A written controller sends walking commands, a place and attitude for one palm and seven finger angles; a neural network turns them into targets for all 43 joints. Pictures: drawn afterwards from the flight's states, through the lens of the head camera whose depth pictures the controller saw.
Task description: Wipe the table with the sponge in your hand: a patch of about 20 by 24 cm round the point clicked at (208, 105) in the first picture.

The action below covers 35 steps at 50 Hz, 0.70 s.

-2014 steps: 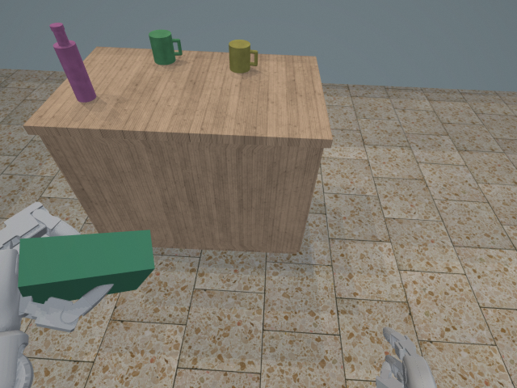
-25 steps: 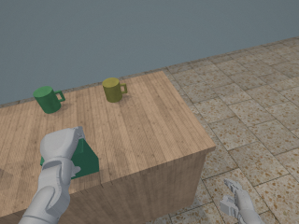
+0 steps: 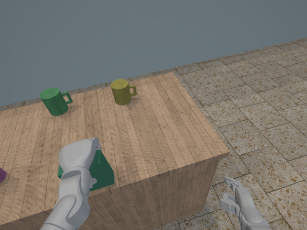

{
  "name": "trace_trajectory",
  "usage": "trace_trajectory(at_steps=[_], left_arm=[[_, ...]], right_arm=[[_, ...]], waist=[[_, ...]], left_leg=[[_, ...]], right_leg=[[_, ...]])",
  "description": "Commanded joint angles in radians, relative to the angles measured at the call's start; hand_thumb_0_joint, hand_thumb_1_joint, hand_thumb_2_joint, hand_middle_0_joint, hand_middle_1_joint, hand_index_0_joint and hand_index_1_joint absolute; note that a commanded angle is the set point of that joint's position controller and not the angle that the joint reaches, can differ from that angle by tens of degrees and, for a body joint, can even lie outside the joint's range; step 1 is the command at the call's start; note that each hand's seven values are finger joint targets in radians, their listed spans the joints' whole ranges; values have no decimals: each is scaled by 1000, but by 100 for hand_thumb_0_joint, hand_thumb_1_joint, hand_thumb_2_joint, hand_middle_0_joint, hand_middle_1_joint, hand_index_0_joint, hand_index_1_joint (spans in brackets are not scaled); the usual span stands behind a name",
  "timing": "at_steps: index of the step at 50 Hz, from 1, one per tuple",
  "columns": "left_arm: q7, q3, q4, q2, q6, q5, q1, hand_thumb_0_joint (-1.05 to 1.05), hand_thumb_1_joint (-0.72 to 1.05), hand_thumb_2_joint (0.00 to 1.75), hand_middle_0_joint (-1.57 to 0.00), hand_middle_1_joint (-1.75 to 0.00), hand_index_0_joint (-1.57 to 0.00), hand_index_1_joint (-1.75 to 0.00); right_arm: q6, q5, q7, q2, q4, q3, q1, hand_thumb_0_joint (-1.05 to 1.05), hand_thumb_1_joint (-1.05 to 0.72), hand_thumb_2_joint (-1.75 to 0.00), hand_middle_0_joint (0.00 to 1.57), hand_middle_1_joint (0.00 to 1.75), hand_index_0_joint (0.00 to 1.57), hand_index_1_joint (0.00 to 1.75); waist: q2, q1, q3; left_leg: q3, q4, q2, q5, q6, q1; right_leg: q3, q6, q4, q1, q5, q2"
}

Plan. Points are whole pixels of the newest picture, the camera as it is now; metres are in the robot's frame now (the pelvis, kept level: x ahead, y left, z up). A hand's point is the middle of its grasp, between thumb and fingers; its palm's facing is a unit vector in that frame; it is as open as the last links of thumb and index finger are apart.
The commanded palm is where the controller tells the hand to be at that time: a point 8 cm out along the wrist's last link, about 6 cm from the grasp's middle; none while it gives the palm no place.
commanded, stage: lower the sponge onto the table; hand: left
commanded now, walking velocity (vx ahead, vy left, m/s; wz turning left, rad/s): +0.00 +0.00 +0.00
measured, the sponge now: (91, 176) +0.25 +0.24 -0.02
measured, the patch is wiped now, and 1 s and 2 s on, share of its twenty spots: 0.00 0.15 0.40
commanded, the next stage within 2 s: wipe forward along the first lane in 0.06 s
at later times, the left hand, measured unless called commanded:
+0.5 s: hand (88, 159) +0.28 +0.24 +0.03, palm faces -0.06 -0.10 -0.99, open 8.9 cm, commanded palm +0.26 +0.25 +0.08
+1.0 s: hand (89, 147) +0.32 +0.26 +0.03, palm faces -0.13 +0.00 -0.99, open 9.0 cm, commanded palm +0.31 +0.26 +0.06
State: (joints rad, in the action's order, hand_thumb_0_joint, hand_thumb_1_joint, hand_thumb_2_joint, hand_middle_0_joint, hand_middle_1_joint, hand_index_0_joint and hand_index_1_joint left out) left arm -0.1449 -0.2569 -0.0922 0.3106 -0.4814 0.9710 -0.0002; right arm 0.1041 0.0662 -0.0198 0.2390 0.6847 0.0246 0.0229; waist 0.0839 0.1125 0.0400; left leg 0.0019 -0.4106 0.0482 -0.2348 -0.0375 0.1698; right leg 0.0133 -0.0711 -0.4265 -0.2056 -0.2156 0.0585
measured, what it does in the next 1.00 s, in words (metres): shifts its weight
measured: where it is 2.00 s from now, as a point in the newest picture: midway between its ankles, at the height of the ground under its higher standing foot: outside the picture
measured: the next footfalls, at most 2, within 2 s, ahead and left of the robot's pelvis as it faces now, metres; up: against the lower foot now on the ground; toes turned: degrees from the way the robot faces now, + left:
none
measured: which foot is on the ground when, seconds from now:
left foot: down 0.00-1.00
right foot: down 0.00-1.00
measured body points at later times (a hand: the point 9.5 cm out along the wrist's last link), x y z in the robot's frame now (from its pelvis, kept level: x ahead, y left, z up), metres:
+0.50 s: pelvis -0.01 -0.02 +0.00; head -0.01 -0.05 +0.45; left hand +0.27 +0.24 +0.09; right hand +0.23 -0.23 -0.10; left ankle -0.01 +0.10 -0.74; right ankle +0.01 -0.08 -0.74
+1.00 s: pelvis -0.03 -0.05 -0.01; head +0.00 -0.09 +0.43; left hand +0.32 +0.25 +0.08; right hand +0.12 -0.31 -0.15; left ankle -0.01 +0.09 -0.74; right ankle +0.01 -0.08 -0.74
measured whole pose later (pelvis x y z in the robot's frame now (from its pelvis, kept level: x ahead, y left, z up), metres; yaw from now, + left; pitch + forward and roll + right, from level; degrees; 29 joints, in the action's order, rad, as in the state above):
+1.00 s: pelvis -0.03 -0.05 -0.01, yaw -2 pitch +7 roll +2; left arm -0.15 -0.04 -0.67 0.48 -0.20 0.95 -0.36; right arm 0.09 0.09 -0.08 0.30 0.72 -0.01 -0.15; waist 0.07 0.04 0.08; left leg -0.05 -0.56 0.03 -0.27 -0.03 0.42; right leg 0.02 -0.13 -0.54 -0.45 -0.21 0.12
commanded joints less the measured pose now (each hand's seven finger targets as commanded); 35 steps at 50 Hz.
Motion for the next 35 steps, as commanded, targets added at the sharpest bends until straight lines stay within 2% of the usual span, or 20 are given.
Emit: trace_trajectory(at_steps=[1, 2, 3, 7, 10, 11, 14, 16, 17, 18, 19, 21, 22, 24, 26, 29, 30, 31, 34, 35], left_arm=[[-47, 118, 206, 161, 10, 25, -218, 0, 10, 130, -120, -160, -120, -160], [-40, 71, 195, 104, 9, 15, -194, 0, 10, 130, -120, -160, -120, -160], [-40, 92, 179, 130, 13, 17, -203, 0, 10, 130, -120, -160, -120, -160], [-35, 59, 160, 93, 5, 13, -188, 0, 10, 130, -120, -160, -120, -160], [-40, 64, 140, 111, 2, 20, -243, 0, 10, 130, -120, -160, -120, -160], [-46, 112, 138, 160, 3, 20, -260, 0, 10, 130, -120, -160, -120, -160], [-44, 92, 88, 134, 3, 18, -285, 0, 10, 130, -120, -160, -120, -160], [-50, 156, 54, 202, 8, 21, -307, 0, 10, 130, -120, -160, -120, -160], [-48, 124, 49, 162, 9, 19, -303, 0, 10, 130, -120, -160, -120, -160], [-48, 134, 24, 177, 14, 22, -317, 0, 10, 130, -120, -160, -120, -160], [-44, 110, 2, 152, 15, 20, -329, 0, 10, 130, -120, -160, -120, -160], [-47, 177, -59, 225, 18, 20, -364, 0, 10, 130, -120, -160, -120, -160], [-42, 151, -74, 201, 20, 17, -372, 0, 10, 130, -120, -160, -120, -160], [-34, 164, -123, 225, 34, 16, -413, 0, 10, 130, -120, -160, -120, -160], [-36, 210, -150, 273, 53, 23, -426, 0, 10, 130, -120, -160, -120, -160], [-23, 170, -228, 241, 77, 20, -457, 0, 10, 130, -120, -160, -120, -160], [-23, 177, -250, 250, 85, 20, -470, 0, 10, 130, -120, -160, -120, -160], [-23, 219, -263, 299, 96, 18, -477, 0, 10, 130, -120, -160, -120, -160], [-22, 206, -304, 293, 131, 18, -514, 0, 10, 130, -120, -160, -120, -160], [-26, 233, -322, 324, 145, 20, -514, 0, 10, 130, -120, -160, -120, -160]], right_arm=[[-46, 0, -1, 112, -176, -37, 208, 0, -90, -90, 20, 30, 20, 30], [-45, 0, 0, 103, -186, -33, 203, 0, -90, -90, 20, 30, 20, 30], [-43, 2, 1, 107, -177, -33, 202, 0, -90, -90, 20, 30, 20, 30], [-35, 4, 6, 109, -185, -34, 200, 0, -90, -90, 20, 30, 20, 30], [-32, 7, 0, 110, -179, -33, 203, 0, -90, -90, 20, 30, 20, 30], [-30, 7, -5, 117, -174, -33, 198, 0, -90, -90, 20, 30, 20, 30], [-32, 10, -16, 113, -170, -29, 189, 0, -90, -90, 20, 30, 20, 30], [-31, 9, -24, 124, -155, -30, 180, 0, -90, -90, 20, 30, 20, 30], [-33, 9, -27, 116, -167, -29, 176, 0, -90, -90, 20, 30, 20, 30], [-33, 11, -30, 116, -158, -28, 173, 0, -90, -90, 20, 30, 20, 30], [-34, 11, -33, 117, -160, -27, 171, 0, -90, -90, 20, 30, 20, 30], [-32, 11, -42, 130, -142, -30, 155, 0, -90, -90, 20, 30, 20, 30], [-32, 13, -46, 125, -151, -28, 151, 0, -90, -90, 20, 30, 20, 30], [-34, 14, -55, 129, -143, -28, 140, 0, -90, -90, 20, 30, 20, 30], [-36, 12, -58, 137, -134, -32, 118, 0, -90, -90, 20, 30, 20, 30], [-41, 17, -65, 135, -136, -32, 96, 0, -90, -90, 20, 30, 20, 30], [-42, 17, -64, 138, -133, -35, 84, 0, -90, -90, 20, 30, 20, 30], [-42, 17, -65, 147, -129, -38, 78, 0, -90, -90, 20, 30, 20, 30], [-45, 17, -68, 145, -132, -42, 47, 0, -90, -90, 20, 30, 20, 30], [-46, 17, -70, 149, -128, -45, 38, 0, -90, -90, 20, 30, 20, 30]], waist=[[-77, 4, 250], [-96, -2, 241], [-120, -6, 225], [-110, -10, 180], [-98, -13, 181], [-80, -10, 186], [-104, -19, 189], [-113, -16, 198], [-100, -18, 210], [-127, -22, 199], [-125, -27, 183], [-148, -29, 168], [-135, -32, 174], [-158, -41, 159], [-139, -35, 183], [-149, -52, 157], [-151, -55, 157], [-133, -51, 152], [-134, -61, 182], [-146, -61, 196]], left_leg=[[-94, 24, -9, 257, 0, -28], [-89, 20, -9, 262, -4, -22], [-90, 18, -12, 255, -1, -12], [-88, 19, -11, 221, -5, 4], [-85, 16, -7, 193, -5, 12], [-92, 19, -7, 183, -4, 11], [-79, 11, -1, 181, -4, 26], [-81, 11, 1, 164, -4, 35], [-72, 7, 3, 168, -7, 41], [-72, 4, 3, 157, -5, 48], [-70, 6, 5, 149, -7, 57], [-68, 7, 5, 108, -9, 73], [-61, 7, 9, 98, -11, 84], [-56, 0, 12, 73, -12, 101], [-59, -4, 16, 74, -11, 107], [-49, -12, 19, 34, -12, 153], [-48, -15, 17, 22, -13, 159], [-52, -17, 19, 9, -13, 168], [-40, -36, 20, 4, -16, 200], [-41, -46, 20, 4, -17, 209]], right_leg=[[-139, -26, 22, 128, 254, -18], [-117, -20, 19, 131, 271, -22], [-127, -20, 21, 115, 271, -21], [-119, -19, 26, 87, 231, -22], [-126, -18, 28, 75, 201, -24], [-140, -23, 28, 73, 188, -19], [-131, -17, 25, 80, 212, -25], [-151, -19, 28, 81, 201, -23], [-135, -15, 22, 95, 214, -28], [-139, -13, 27, 81, 203, -28], [-141, -11, 32, 73, 200, -29], [-160, -10, 45, 58, 151, -27], [-148, -5, 45, 70, 143, -33], [-160, 1, 55, 57, 124, -35], [-173, -4, 47, 62, 133, -33], [-167, 6, 53, 41, 85, -39], [-172, 6, 57, 33, 71, -41], [-189, 3, 61, 26, 49, -39], [-189, 10, 49, 42, 65, -50], [-200, 11, 46, 45, 71, -51]])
